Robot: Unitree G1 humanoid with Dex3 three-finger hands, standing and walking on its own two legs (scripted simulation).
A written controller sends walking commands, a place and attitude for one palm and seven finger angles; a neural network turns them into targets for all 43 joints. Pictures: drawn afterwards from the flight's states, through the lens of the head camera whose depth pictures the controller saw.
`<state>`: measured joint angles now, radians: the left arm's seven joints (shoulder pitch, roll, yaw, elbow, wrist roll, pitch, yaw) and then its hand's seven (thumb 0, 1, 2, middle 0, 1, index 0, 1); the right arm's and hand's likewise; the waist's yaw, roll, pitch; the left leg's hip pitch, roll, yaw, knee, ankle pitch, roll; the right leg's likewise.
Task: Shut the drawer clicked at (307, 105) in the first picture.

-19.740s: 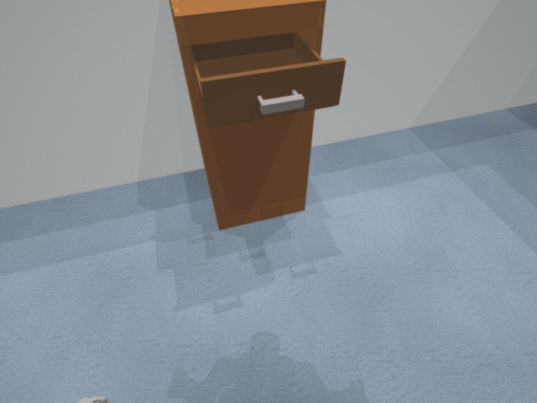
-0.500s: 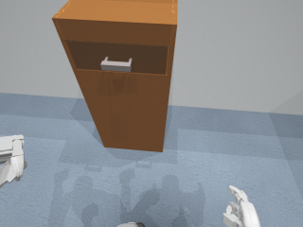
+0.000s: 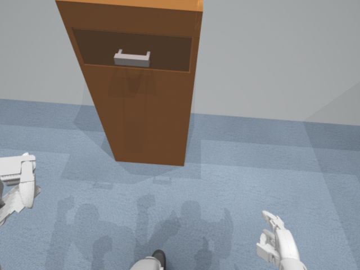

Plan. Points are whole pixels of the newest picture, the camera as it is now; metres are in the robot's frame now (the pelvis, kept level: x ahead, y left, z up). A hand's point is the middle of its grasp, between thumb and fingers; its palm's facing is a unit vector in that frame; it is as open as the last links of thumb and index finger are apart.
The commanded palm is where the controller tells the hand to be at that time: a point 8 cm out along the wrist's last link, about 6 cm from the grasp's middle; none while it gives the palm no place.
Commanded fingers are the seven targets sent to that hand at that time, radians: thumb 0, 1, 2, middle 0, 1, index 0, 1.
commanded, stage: step back with the hand held close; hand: left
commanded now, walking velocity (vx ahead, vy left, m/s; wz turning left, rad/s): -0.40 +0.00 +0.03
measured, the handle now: (133, 56) +0.74 +0.23 +0.03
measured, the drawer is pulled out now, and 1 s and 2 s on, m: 0.00 0.00 0.00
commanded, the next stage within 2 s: stop stepping back and stand still in 0.26 s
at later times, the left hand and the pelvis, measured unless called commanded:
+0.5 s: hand out of the picture +0.11 +0.25 +0.17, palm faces +0.26 -0.85 -0.47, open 3.2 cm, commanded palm +0.06 +0.30 +0.19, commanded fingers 0.00 0.90 0.90 -1.40 -1.60 -1.40 -1.60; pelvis -0.08 +0.02 +0.00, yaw -3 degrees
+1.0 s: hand out of the picture +0.07 +0.27 +0.17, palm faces +0.38 -0.83 -0.41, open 3.2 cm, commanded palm +0.03 +0.31 +0.19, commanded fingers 0.00 0.90 0.90 -1.40 -1.60 -1.40 -1.60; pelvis -0.11 +0.03 +0.00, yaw -1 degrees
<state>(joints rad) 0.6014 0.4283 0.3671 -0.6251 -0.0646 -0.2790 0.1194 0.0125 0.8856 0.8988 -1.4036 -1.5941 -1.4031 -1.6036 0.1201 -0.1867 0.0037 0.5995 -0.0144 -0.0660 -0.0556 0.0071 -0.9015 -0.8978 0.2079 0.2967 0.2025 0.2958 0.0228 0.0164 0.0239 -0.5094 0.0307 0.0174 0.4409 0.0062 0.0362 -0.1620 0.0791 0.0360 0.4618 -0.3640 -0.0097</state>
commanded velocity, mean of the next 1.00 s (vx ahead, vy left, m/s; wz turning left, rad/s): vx -0.08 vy -0.03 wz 0.01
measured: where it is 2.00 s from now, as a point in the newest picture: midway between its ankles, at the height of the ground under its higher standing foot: outside the picture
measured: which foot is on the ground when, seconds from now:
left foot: down 0.00-0.14, up 0.16-0.20, down 0.22-0.46, up 0.48-0.56, down 0.58-1.00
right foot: down 0.00-1.00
